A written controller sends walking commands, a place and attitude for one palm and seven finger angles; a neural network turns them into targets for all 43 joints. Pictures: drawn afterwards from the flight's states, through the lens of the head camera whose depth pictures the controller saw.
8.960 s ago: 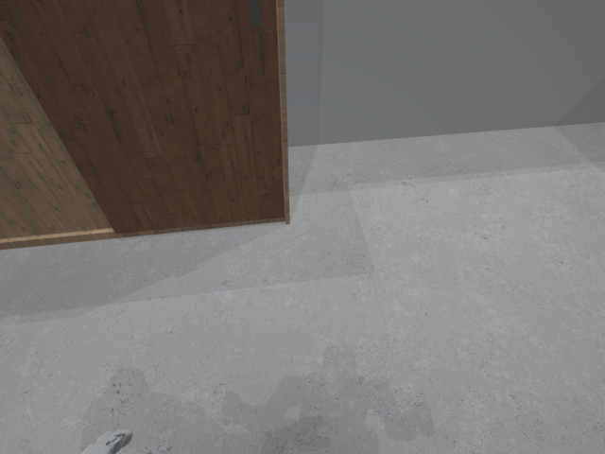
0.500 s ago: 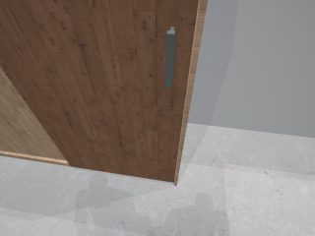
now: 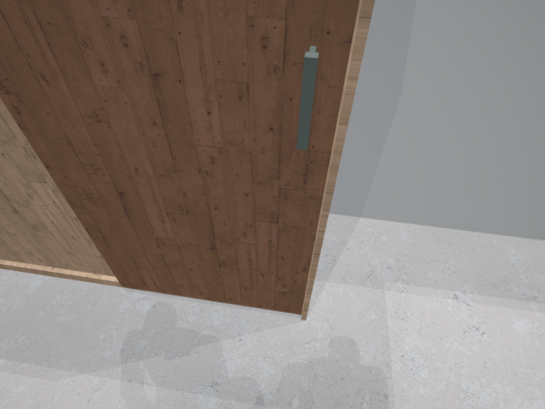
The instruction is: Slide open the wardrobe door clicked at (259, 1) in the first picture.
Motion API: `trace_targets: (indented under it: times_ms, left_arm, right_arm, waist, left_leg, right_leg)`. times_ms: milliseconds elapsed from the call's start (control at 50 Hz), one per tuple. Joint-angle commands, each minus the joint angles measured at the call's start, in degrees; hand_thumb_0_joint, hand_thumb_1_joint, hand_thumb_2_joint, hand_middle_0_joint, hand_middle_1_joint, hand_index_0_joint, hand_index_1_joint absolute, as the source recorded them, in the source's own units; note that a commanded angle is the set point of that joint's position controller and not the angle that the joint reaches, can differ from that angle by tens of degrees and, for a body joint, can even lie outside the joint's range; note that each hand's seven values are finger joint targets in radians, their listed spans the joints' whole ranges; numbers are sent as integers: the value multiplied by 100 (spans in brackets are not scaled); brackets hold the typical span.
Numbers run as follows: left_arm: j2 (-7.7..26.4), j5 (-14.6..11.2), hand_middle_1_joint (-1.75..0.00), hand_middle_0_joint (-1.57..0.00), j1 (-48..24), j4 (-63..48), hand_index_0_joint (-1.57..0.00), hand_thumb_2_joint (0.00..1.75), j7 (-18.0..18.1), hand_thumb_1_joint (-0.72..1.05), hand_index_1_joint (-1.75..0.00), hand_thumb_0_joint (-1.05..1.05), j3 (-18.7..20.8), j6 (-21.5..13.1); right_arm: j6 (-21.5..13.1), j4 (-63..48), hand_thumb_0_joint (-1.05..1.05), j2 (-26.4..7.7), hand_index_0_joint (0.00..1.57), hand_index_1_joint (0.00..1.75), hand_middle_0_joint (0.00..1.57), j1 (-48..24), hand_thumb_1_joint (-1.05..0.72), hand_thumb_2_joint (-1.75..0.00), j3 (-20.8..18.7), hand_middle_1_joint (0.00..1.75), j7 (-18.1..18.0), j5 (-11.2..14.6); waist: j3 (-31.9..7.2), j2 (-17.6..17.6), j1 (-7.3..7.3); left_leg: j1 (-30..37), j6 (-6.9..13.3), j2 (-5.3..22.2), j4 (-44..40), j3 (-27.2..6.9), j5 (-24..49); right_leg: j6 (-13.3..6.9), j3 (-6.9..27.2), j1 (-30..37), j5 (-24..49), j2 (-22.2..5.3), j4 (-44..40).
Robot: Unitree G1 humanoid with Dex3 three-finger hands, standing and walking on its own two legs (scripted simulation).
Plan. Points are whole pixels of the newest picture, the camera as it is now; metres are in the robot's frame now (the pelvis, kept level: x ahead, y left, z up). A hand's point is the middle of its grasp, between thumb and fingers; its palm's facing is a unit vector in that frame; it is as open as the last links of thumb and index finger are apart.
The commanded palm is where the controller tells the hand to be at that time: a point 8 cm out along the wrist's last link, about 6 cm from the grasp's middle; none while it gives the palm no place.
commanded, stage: look again from close up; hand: right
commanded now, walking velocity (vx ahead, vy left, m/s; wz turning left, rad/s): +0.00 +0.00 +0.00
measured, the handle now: (307, 100) +0.57 -0.03 +0.18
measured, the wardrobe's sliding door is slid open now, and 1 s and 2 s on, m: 0.00 0.00 0.00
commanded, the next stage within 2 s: raise the hand with hooked fingers in 1.50 s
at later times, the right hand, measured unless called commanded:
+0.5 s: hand out of the picture -0.01 -0.09 -0.17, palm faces +0.02 +0.99 -0.17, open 7.4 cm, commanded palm none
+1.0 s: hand out of the picture +0.07 -0.09 -0.17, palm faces +0.01 +0.97 -0.24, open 7.4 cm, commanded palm none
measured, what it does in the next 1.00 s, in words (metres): shifts its weight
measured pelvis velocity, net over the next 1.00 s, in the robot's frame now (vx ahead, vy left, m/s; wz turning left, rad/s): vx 0.06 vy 0.09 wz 0.01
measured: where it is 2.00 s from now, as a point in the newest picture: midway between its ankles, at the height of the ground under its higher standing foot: outside the picture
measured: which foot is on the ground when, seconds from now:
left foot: down 0.00-1.00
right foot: down 0.00-1.00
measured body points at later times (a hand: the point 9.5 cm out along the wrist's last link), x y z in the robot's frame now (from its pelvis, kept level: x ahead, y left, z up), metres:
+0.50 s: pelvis +0.02 +0.06 +0.00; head +0.03 +0.06 +0.45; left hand +0.01 +0.28 -0.16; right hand -0.01 -0.15 -0.16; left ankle +0.01 +0.14 -0.74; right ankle +0.05 -0.02 -0.74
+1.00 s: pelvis +0.06 +0.09 +0.00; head +0.07 +0.11 +0.45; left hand +0.08 +0.32 -0.16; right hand +0.07 -0.14 -0.15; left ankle +0.01 +0.14 -0.74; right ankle +0.05 -0.02 -0.74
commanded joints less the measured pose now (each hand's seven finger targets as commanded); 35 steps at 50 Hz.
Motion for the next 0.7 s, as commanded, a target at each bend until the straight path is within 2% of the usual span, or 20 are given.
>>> trace_targets:
  times_ms: [0, 40, 100, 120, 180, 300, 400, 500, 560, 680]
  left_arm:
    - [660, 15, -30, -20, 279, -171, -20, 90, 57, 90, -30, 0, 117, -86]
    - [634, 9, -30, -20, 270, -186, -20, 90, 51, 90, -30, 0, 105, -94]
    - [633, 15, -30, -20, 327, -186, -20, 90, 48, 90, -30, 0, 104, -102]
    - [633, 7, -30, -20, 299, -196, -20, 90, 42, 90, -30, 0, 95, -106]
    - [597, 7, -30, -20, 343, -201, -20, 90, 35, 90, -30, 0, 73, -124]
    - [571, 18, -30, -20, 416, -187, -20, 90, 26, 90, -30, 0, 43, -145]
    - [536, 21, -30, -20, 459, -171, -20, 90, 22, 90, -30, 0, -1, -167]
    - [563, 22, -30, -20, 404, -150, -20, 90, 33, 90, -30, 0, -46, -219]
    - [578, 11, -30, -20, 346, -136, -20, 90, 43, 90, -30, 0, -68, -237]
    - [637, 14, -30, -20, 283, -117, -20, 90, 64, 90, -30, 0, -82, -214]
  right_arm:
    - [-72, -14, 0, -442, 20, 30, 20, 701, -90, -90, -61, 30, -35, 12]
    - [-101, -42, 0, -437, 20, 30, 20, 651, -90, -90, -54, 30, -37, 6]
    - [-118, -62, 0, -445, 20, 30, 20, 615, -90, -90, -50, 30, -27, 11]
    - [-144, -75, 0, -451, 20, 30, 20, 595, -90, -90, -38, 30, -29, 6]
    - [-181, -119, 0, -461, 20, 30, 20, 482, -90, -90, -22, 30, -18, 21]
    - [-235, -200, 0, -544, 20, 30, 20, 305, -90, -90, -12, 30, -5, 41]
    - [-288, -292, 0, -649, 20, 30, 20, 115, -90, -90, -7, 30, -1, 75]
    - [-321, -350, 0, -733, 20, 30, 20, -2, -90, -90, -15, 30, -5, 98]
    - [-328, -362, 0, -784, 20, 30, 20, -22, -90, -90, -27, 30, -17, 100]
    - [-320, -383, 0, -863, 20, 30, 20, -107, -90, -90, -36, 30, -26, 108]
  waist:
    - [488, -127, 19]
    - [526, -45, 28]
    - [537, -77, 63]
    - [530, 41, 46]
    - [553, 78, 99]
    - [557, 84, 145]
    - [501, 215, 185]
    - [343, 3, 131]
    - [271, -28, 79]
    - [263, -2, 72]
  left_leg:
    - [-349, 237, 83, -184, -209, -406]
    - [-327, 239, 130, -308, -284, -347]
    - [-372, 250, 122, -357, -312, -417]
    - [-339, 246, 157, -466, -377, -324]
    - [-491, 269, 215, -632, -492, -488]
    - [-647, 327, 291, -872, -670, -724]
    - [-671, 401, 398, -1087, -871, -732]
    - [-246, 399, 373, -968, -801, 9]
    - [46, 366, 388, -911, -768, 526]
    - [223, 305, 389, -901, -744, 1081]
  right_leg:
    - [664, 1713, -272, -2210, -1550, -1037]
    - [561, 1658, -328, -2136, -1540, -926]
    - [537, 1654, -340, -2144, -1513, -909]
    - [439, 1604, -341, -2011, -1505, -773]
    - [381, 1515, -266, -1846, -1430, -611]
    - [346, 1337, -185, -1516, -1345, -283]
    - [359, 1082, -25, -847, -1224, 169]
    - [370, 1040, -20, -374, -1275, 220]
    - [370, 993, -42, -100, -1296, 262]
    - [403, 922, 75, 84, -1314, 325]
